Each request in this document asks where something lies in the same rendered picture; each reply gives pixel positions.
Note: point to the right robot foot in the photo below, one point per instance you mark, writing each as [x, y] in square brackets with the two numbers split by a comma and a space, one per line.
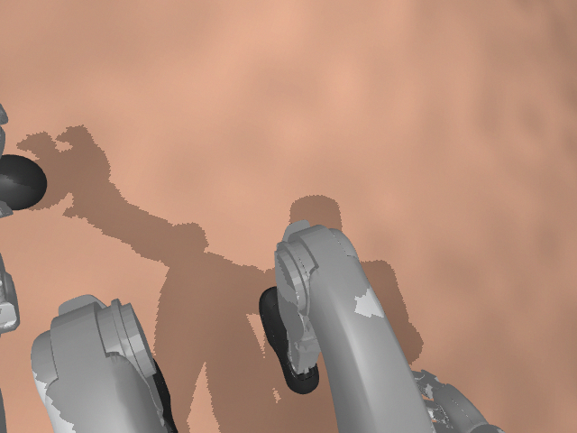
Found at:
[276, 334]

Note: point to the left robot foot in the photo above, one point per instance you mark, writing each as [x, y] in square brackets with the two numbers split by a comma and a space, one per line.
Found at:
[165, 400]

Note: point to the right robot hand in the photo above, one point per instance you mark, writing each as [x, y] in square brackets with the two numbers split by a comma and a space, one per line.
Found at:
[453, 412]

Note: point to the left robot arm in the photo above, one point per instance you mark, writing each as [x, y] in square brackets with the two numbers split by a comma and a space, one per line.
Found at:
[9, 319]

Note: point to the ball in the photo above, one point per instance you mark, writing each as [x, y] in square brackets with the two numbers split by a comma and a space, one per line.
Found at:
[22, 182]

